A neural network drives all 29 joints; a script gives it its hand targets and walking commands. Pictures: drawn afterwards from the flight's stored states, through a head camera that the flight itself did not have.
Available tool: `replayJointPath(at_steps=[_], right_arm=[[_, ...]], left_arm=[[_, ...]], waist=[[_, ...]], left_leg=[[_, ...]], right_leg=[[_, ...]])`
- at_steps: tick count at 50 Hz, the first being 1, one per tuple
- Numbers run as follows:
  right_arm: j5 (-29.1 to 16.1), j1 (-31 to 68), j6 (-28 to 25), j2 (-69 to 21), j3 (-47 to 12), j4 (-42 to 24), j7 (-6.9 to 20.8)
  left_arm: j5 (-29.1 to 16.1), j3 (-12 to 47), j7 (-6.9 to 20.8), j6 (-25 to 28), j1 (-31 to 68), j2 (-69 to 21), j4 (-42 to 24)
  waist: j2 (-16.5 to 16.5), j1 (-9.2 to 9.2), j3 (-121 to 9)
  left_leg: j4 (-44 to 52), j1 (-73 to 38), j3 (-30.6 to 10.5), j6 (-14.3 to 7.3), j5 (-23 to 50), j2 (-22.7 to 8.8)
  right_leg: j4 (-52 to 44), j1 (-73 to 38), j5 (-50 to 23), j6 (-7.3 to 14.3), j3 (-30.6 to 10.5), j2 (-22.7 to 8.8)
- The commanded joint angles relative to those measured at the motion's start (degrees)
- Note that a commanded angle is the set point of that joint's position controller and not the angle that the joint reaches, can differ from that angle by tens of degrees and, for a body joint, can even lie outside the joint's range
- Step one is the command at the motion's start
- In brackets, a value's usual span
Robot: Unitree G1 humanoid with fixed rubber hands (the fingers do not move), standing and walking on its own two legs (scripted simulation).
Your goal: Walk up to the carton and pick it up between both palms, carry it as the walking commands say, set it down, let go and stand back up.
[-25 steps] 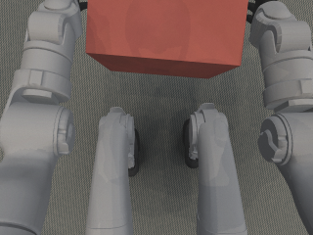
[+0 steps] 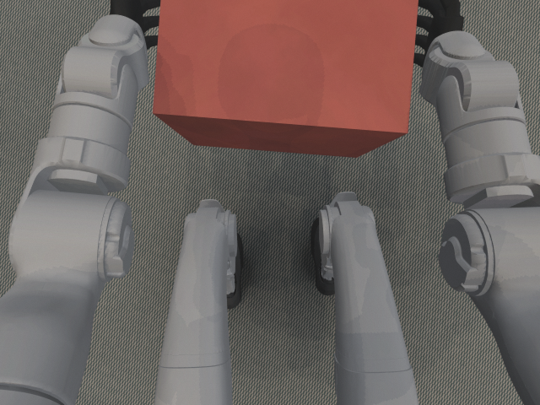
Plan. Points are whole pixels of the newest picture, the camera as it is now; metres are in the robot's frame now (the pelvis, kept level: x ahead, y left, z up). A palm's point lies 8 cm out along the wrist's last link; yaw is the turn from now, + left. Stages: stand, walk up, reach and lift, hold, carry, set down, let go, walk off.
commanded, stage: reach and lift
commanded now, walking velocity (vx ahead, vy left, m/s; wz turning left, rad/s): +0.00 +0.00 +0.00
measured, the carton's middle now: (284, 41) +0.56 +0.00 -0.11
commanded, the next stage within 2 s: none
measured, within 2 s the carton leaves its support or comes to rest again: neither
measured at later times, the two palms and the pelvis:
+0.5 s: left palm (97, 23) +0.51 +0.18 +0.03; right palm (477, 39) +0.49 -0.18 +0.02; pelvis +0.00 +0.00 +0.06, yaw +0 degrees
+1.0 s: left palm out of the picture +0.49 +0.18 +0.11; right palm (537, 29) +0.46 -0.18 +0.09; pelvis +0.00 +0.00 +0.12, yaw -1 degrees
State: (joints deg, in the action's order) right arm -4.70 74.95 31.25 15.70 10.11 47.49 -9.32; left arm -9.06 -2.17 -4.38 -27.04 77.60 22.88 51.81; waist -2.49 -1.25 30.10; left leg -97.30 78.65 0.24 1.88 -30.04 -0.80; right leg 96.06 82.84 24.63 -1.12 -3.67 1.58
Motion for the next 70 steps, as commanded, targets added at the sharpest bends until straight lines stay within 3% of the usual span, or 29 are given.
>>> replayJointPath(at_steps=[1, 6, 9, 11, 15, 17, 18, 21, 24, 26, 29, 30, 33, 35, 36, 37, 40, 42, 43, 46, 49, 52, 53, 57, 64, 65, 67, 68, 70], right_arm=[[-14.8, 48.5, -6.6, -69.3, -21.2, -29.3, 18.5], [-14.7, 49.5, -6.1, -67.8, -21.9, -31.9, 18.5], [-14.0, 47.6, -6.7, -69.1, -20.5, -27.5, 19.2], [-12.2, 43.1, -6.8, -71.0, -19.2, -24.6, 19.5], [-13.3, 43.4, -6.4, -71.3, -21.6, -29.5, 19.3], [-11.3, 40.1, -6.5, -72.8, -18.0, -20.5, 20.2], [-12.1, 39.7, -6.7, -71.6, -20.2, -27.2, 19.9], [-13.5, 43.8, -6.6, -73.0, -24.1, -32.9, 19.6], [-13.7, 40.1, -6.4, -72.2, -24.1, -30.6, 19.6], [-15.3, 43.4, -6.4, -73.4, -25.1, -35.6, 19.6], [-11.2, 36.7, -6.4, -71.9, -21.5, -26.8, 19.5], [-12.5, 39.8, -6.3, -74.0, -22.2, -28.2, 19.9], [-10.4, 38.3, -6.8, -74.4, -19.2, -23.4, 20.2], [-11.3, 39.4, -6.2, -73.8, -22.3, -30.6, 19.9], [-10.0, 36.7, -5.8, -75.7, -20.5, -24.3, 20.4], [-13.4, 39.9, -6.1, -75.6, -24.8, -33.0, 20.5], [-10.5, 33.6, -5.2, -76.1, -23.6, -31.4, 21.0], [-9.8, 31.1, -5.1, -76.8, -22.0, -27.3, 21.5], [-11.3, 35.5, -5.7, -78.4, -22.7, -28.8, 21.3], [-12.1, 36.3, -5.2, -79.6, -23.8, -28.1, 21.9], [-13.8, 38.7, -5.5, -78.7, -26.1, -33.7, 22.6], [-12.5, 36.5, -5.1, -78.7, -26.0, -34.9, 22.0], [-11.6, 33.9, -5.2, -77.0, -23.9, -34.4, 21.8], [-10.0, 32.3, -4.9, -80.0, -22.4, -27.3, 23.6], [-10.1, 29.4, -3.9, -80.5, -23.6, -27.4, 25.0], [-12.0, 32.9, -4.5, -80.6, -27.6, -38.0, 24.2], [-12.2, 30.9, -3.3, -80.5, -28.0, -33.2, 24.1], [-11.0, 30.0, -3.7, -79.3, -24.8, -28.1, 24.5], [-10.0, 27.9, -3.5, -80.7, -25.5, -31.3, 24.3]], left_arm=[[-8.7, 9.6, 20.9, 4.1, 39.2, -68.4, -25.4], [-9.5, 12.1, 20.0, 4.2, 44.1, -67.4, -32.3], [-7.8, 9.0, 21.2, 4.6, 38.7, -68.3, -24.4], [-8.0, 11.0, 21.4, 4.7, 39.4, -70.5, -25.8], [-8.0, 10.1, 21.8, 4.3, 37.7, -69.3, -26.0], [-7.0, 9.8, 22.2, 5.2, 40.2, -69.9, -26.1], [-8.5, 12.5, 21.8, 4.7, 37.7, -71.2, -31.7], [-7.5, 9.9, 21.6, 4.5, 33.5, -70.1, -29.0], [-8.5, 12.3, 21.6, 5.2, 37.0, -71.2, -32.7], [-7.8, 13.1, 20.9, 4.9, 39.6, -70.4, -38.4], [-7.6, 12.0, 22.0, 4.4, 33.7, -72.4, -27.1], [-6.7, 9.9, 22.1, 4.6, 34.5, -71.8, -27.5], [-6.3, 9.7, 22.8, 5.0, 35.6, -71.6, -25.1], [-8.0, 11.4, 23.3, 4.5, 34.6, -74.0, -28.8], [-5.6, 9.1, 23.3, 4.3, 33.8, -73.1, -23.2], [-7.1, 11.0, 23.0, 4.7, 34.3, -73.0, -30.9], [-7.4, 12.4, 23.5, 4.0, 31.2, -75.0, -33.6], [-4.8, 9.9, 23.7, 3.8, 30.4, -74.4, -28.0], [-4.7, 7.0, 24.1, 4.2, 30.5, -72.9, -24.1], [-6.9, 10.3, 24.5, 4.4, 34.4, -74.9, -29.5], [-6.8, 10.8, 24.0, 4.6, 33.8, -75.5, -32.7], [-7.4, 11.5, 24.5, 3.6, 30.1, -76.4, -30.5], [-8.7, 14.0, 24.6, 3.6, 33.0, -79.4, -32.8], [-4.1, 9.5, 24.9, 3.5, 27.7, -78.6, -25.5], [-4.5, 11.2, 25.3, 3.4, 26.3, -81.6, -29.3], [-6.1, 12.4, 25.4, 3.2, 24.9, -83.2, -32.2], [-5.0, 10.9, 25.0, 2.7, 25.5, -77.9, -32.1], [-4.9, 11.7, 24.9, 3.2, 27.1, -79.8, -29.7], [-6.1, 11.1, 26.3, 3.2, 28.9, -79.6, -31.4]], waist=[[2.9, 3.25, -141.7], [3.7, 2.55, -146.1], [3.6, 3.26, -136.5], [3.0, 0.80, -136.5], [3.7, 3.46, -141.6], [4.1, 1.89, -132.2], [5.5, 0.82, -143.2], [0.8, 4.72, -143.3], [5.7, 3.31, -141.4], [4.9, 5.49, -146.2], [3.7, 0.63, -133.2], [3.3, 3.81, -132.0], [3.0, 1.24, -123.9], [4.1, 2.48, -135.3], [4.3, 1.81, -126.7], [4.4, 4.81, -139.8], [4.4, 1.88, -142.5], [5.5, 3.05, -132.7], [1.3, 5.44, -127.4], [3.8, 2.73, -128.0], [4.4, 4.86, -133.9], [2.8, 2.24, -132.9], [6.8, -1.04, -134.6], [5.6, 2.25, -120.2], [7.3, 1.15, -121.9], [6.3, 2.83, -135.1], [5.7, 5.03, -127.5], [5.0, 1.49, -119.3], [4.7, 0.97, -125.2]], left_leg=[[21.9, -31.9, 2.1, -4.1, 17.8, 10.0], [24.7, -36.4, 1.4, -3.1, 16.0, 10.3], [25.6, -34.1, 1.0, -3.8, 14.6, 9.7], [27.9, -35.3, 0.4, -3.2, 12.0, 9.3], [28.0, -38.2, 1.4, -3.9, 16.3, 9.9], [31.4, -34.5, 0.3, -3.7, 10.4, 9.4], [30.5, -41.4, -0.2, -2.9, 15.5, 9.7], [30.7, -41.9, 0.2, -4.0, 18.8, 9.8], [32.1, -41.0, 0.7, -3.3, 18.5, 10.3], [33.7, -47.1, 0.2, -3.6, 20.3, 10.1], [35.7, -42.6, -0.8, -3.5, 14.5, 9.5], [36.5, -43.0, -0.4, -3.9, 13.8, 9.3], [36.9, -38.6, -1.3, -3.9, 8.6, 8.6], [38.2, -43.8, -0.3, -3.6, 14.0, 9.5], [38.9, -38.8, 0.1, -3.8, 10.1, 9.1], [39.3, -47.1, 0.4, -3.8, 15.9, 9.5], [41.5, -51.2, -0.4, -3.4, 17.9, 9.6], [43.6, -47.0, 0.3, -3.6, 13.5, 9.4], [42.5, -44.7, -0.6, -4.7, 12.4, 9.0], [44.5, -45.4, -1.2, -4.0, 10.8, 8.9], [47.0, -53.7, -1.1, -4.1, 15.4, 8.4], [47.4, -54.0, -1.8, -4.1, 17.8, 8.2], [48.0, -56.2, -1.2, -2.8, 16.9, 8.7], [50.7, -50.3, -1.6, -3.4, 13.3, 7.7], [55.5, -59.1, -2.9, -3.4, 18.1, 6.7], [53.5, -62.6, -2.2, -3.7, 23.2, 7.6], [55.0, -60.9, -2.2, -3.8, 23.3, 7.6], [55.8, -58.5, -2.4, -3.3, 18.5, 6.7], [53.3, -58.0, -1.0, -3.1, 20.5, 7.6]], right_leg=[[-19.1, -52.7, -16.2, -0.7, 4.9, 6.1], [-21.1, -56.5, -16.8, -0.2, 4.2, 6.4], [-23.9, -54.6, -12.2, 0.2, 2.6, 5.2], [-25.1, -55.8, -10.6, 0.1, 3.8, 5.2], [-26.4, -62.1, -14.1, -0.1, 2.3, 5.3], [-27.7, -56.3, -9.3, 0.2, 3.4, 5.3], [-27.4, -60.4, -15.3, 0.3, 3.9, 5.3], [-27.9, -64.3, -16.8, -0.4, 2.8, 5.5], [-30.1, -64.1, -16.7, 0.1, 1.3, 5.1], [-31.2, -68.9, -18.8, 0.2, 1.2, 5.9], [-32.1, -63.4, -13.1, 0.1, 2.3, 5.4], [-34.1, -64.8, -10.7, 0.1, 1.2, 5.2], [-36.3, -61.1, -5.1, 0.4, 0.9, 4.8], [-37.1, -69.3, -9.4, 0.7, 0.3, 5.0], [-38.1, -67.4, -6.7, 0.2, 0.4, 4.7], [-38.0, -74.1, -12.9, -0.1, 0.0, 5.1], [-38.8, -73.6, -15.7, 0.4, 2.0, 5.4], [-41.4, -73.6, -11.9, 0.1, 0.5, 5.1], [-42.8, -72.1, -7.5, -0.1, -1.5, 4.3], [-43.6, -72.4, -6.7, 0.0, -0.2, 4.3], [-44.3, -75.9, -11.0, 0.0, 0.2, 4.7], [-45.4, -78.9, -13.5, -0.1, 0.0, 4.8], [-46.5, -81.0, -13.5, 0.7, -0.2, 4.5], [-49.4, -75.1, -8.5, 0.4, 0.2, 4.2], [-51.7, -78.2, -14.8, 0.6, 1.2, 4.2], [-51.5, -86.9, -18.6, 0.2, 0.4, 4.4], [-52.7, -84.7, -18.1, -0.6, -0.7, 4.0], [-54.0, -80.8, -13.5, -0.3, 0.3, 3.7], [-55.3, -86.5, -14.4, -0.5, -1.3, 3.1]])
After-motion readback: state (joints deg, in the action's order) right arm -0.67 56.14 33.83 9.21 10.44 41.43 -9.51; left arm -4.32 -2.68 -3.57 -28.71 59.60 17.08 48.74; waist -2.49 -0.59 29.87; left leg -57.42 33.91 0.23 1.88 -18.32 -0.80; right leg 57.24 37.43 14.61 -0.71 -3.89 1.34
